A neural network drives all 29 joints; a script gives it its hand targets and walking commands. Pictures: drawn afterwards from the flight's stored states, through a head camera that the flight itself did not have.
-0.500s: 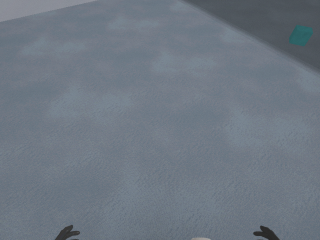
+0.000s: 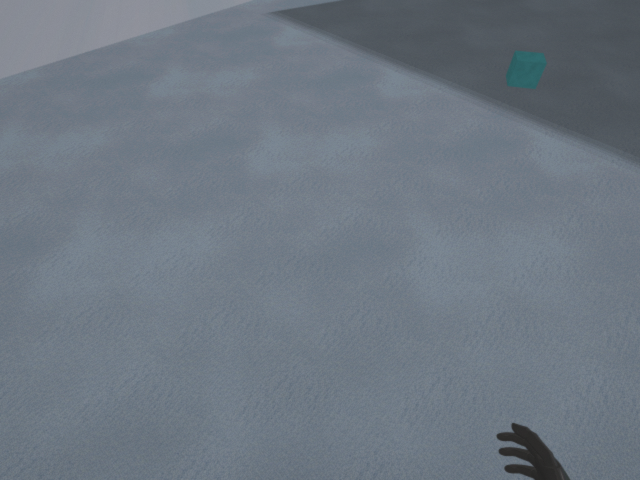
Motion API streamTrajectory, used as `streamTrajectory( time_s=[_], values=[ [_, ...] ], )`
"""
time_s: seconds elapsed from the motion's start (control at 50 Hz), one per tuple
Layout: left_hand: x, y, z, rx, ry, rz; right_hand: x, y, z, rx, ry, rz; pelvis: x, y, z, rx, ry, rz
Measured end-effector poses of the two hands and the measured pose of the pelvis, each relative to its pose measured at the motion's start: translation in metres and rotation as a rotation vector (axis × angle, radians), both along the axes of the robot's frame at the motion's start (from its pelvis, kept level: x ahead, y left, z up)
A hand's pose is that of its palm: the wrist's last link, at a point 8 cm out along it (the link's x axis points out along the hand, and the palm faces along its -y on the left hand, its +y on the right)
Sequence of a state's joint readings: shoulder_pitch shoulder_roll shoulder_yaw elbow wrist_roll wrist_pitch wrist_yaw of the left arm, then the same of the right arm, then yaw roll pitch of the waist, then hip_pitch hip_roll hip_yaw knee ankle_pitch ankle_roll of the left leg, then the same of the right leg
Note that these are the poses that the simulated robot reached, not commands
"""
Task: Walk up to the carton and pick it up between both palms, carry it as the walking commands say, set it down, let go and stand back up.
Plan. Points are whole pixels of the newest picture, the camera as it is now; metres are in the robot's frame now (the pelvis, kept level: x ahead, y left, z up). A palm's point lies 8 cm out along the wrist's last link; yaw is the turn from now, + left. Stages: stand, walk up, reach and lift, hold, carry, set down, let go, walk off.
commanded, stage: walk up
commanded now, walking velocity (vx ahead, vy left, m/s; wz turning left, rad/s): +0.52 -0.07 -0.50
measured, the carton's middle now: (525, 69) +2.55 -1.20 -0.69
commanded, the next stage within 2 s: none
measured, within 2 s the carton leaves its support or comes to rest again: neither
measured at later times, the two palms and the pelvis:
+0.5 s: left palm (297, 290) +0.47 +0.09 -0.14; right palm out of the picture +0.11 -0.34 -0.15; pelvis +0.24 -0.10 -0.04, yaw -11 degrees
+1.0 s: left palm (285, 278) +0.49 +0.11 -0.13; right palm (542, 210) +0.65 -0.41 -0.10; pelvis +0.51 -0.15 -0.01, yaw -18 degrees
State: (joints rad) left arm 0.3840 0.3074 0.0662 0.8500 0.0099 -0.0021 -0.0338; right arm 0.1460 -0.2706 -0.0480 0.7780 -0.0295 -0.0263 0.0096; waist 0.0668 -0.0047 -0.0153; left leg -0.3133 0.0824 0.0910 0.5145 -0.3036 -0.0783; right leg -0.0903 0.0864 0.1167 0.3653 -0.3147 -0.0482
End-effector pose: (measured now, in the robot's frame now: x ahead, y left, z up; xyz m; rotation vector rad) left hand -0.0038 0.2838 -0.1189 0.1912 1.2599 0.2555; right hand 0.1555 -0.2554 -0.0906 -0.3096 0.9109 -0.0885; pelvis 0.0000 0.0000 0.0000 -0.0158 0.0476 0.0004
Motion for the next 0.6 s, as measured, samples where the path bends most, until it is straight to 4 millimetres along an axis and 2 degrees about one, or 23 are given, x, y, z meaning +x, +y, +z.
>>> streamTrajectory(
  time_s=[0.04, 0.08, 0.18, 0.22, 0.28, 0.32, 0.38, 0.42, 0.46, 0.48, 0.52, 0.6],
  values=[
    [0.021, 0.007, -0.008, -0.003, 0.011, -0.034, 0.009, 0.002, 0.001, -0.009, -0.025, -0.035, 0.015, 0.005, -0.004, 0.017, -0.003, -0.03],
    [0.059, 0.007, -0.008, -0.008, -0.015, -0.086, -0.001, -0.003, 0.003, -0.029, -0.005, -0.079, 0.032, 0.007, -0.002, 0.017, -0.005, -0.052],
    [0.192, -0.016, 0.0, -0.062, -0.166, -0.234, -0.067, -0.02, -0.004, -0.053, 0.19, -0.244, 0.077, 0.003, 0.004, 0.006, -0.021, -0.104],
    [0.246, -0.035, 0.002, -0.087, -0.219, -0.295, -0.094, -0.022, -0.007, -0.053, 0.28, -0.317, 0.094, -0.004, 0.002, 0.002, -0.027, -0.119],
    [0.321, -0.075, 0.004, -0.135, -0.289, -0.374, -0.126, -0.021, -0.01, -0.033, 0.412, -0.415, 0.121, -0.018, -0.001, -0.007, -0.036, -0.133],
    [0.367, -0.107, 0.005, -0.171, -0.331, -0.421, -0.136, -0.02, -0.012, -0.009, 0.488, -0.464, 0.14, -0.03, -0.004, -0.009, -0.035, -0.14],
    [0.429, -0.155, 0.003, -0.196, -0.379, -0.482, -0.134, -0.027, -0.021, 0.025, 0.573, -0.514, 0.174, -0.052, -0.015, -0.008, -0.023, -0.15],
    [0.461, -0.181, -0.004, -0.187, -0.397, -0.504, -0.122, -0.041, -0.033, 0.043, 0.611, -0.537, 0.199, -0.07, -0.026, -0.002, -0.018, -0.16],
    [0.479, -0.195, -0.017, -0.149, -0.386, -0.508, -0.096, -0.063, -0.047, 0.055, 0.607, -0.54, 0.222, -0.09, -0.037, 0.005, -0.027, -0.183],
    [0.479, -0.197, -0.022, -0.129, -0.354, -0.504, -0.074, -0.075, -0.052, 0.057, 0.573, -0.533, 0.231, -0.097, -0.038, 0.008, -0.032, -0.19],
    [0.464, -0.193, -0.027, -0.095, -0.256, -0.484, -0.016, -0.1, -0.055, 0.055, 0.461, -0.508, 0.248, -0.108, -0.032, 0.013, -0.039, -0.204],
    [0.428, -0.179, -0.015, -0.042, -0.102, -0.387, 0.108, -0.134, -0.043, 0.065, 0.247, -0.407, 0.285, -0.125, -0.012, 0.019, -0.048, -0.23]
  ],
)
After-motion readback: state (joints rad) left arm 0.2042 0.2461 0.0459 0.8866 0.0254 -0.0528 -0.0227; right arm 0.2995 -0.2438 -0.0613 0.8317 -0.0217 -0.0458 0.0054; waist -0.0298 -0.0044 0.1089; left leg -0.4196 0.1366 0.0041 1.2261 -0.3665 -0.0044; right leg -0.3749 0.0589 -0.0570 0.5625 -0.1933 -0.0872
